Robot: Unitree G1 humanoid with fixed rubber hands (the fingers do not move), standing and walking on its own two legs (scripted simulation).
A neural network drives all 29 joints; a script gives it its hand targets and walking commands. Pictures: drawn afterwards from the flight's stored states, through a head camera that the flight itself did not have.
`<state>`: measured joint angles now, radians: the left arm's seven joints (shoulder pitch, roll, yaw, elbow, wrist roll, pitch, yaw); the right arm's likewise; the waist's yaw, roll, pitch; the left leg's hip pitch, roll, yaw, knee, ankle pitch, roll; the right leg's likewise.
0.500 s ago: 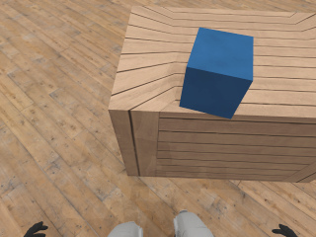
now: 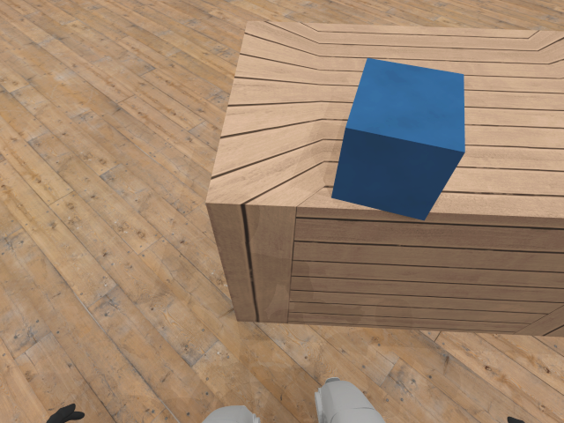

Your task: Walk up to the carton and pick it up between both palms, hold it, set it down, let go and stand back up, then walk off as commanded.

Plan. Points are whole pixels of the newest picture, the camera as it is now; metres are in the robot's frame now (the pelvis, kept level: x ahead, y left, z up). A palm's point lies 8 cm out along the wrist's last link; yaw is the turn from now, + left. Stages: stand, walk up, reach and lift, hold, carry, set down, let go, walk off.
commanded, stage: walk up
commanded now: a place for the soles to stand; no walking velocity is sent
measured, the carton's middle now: (395, 138) +0.60 -0.21 +0.03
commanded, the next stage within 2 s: none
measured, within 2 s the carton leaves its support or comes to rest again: neither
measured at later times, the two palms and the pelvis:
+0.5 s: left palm out of the picture +0.11 +0.32 -0.07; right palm out of the picture +0.10 -0.33 -0.09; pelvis +0.01 -0.01 -0.01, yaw +0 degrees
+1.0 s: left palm out of the picture +0.10 +0.33 -0.07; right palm out of the picture +0.12 -0.33 -0.08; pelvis +0.01 +0.00 +0.00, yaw +1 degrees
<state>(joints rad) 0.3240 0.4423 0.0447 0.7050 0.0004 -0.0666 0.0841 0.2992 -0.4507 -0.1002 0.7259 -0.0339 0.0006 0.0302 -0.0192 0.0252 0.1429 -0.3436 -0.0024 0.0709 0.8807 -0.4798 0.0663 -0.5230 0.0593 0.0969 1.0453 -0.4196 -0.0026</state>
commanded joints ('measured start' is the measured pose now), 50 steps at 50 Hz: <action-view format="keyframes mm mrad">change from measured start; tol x32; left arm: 1 21 194 45 11 -6 -6 -6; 50 0 241 53 12 8 -4 5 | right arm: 1 47 -213 -60 -57 1 -35 -33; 50 -108 -261 -65 -51 8 -23 -15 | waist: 1 -36 107 -143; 16 -12 -262 -60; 21 -99 151 -78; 50 -32 22 -47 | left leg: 1 363 284 -294 -298 765 24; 9 -77 121 -86 102 550 -18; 12 -197 15 -184 286 -274 -43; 19 223 21 -101 -262 -41 2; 21 243 338 -576 -590 -172 21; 33 -33 156 -76 65 574 46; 36 -295 32 -162 313 -245 -48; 50 107 413 -492 -531 92 116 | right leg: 1 -188 -40 -43 -27 -49 -25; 8 269 -16 -124 -422 249 -82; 12 306 -409 743 -573 125 -370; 18 -102 -210 451 -604 -199 -193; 21 -326 97 51 -40 -154 -37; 32 218 -12 -183 -415 133 -51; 36 360 -426 763 -619 119 -345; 50 -168 -23 -5 100 -144 -25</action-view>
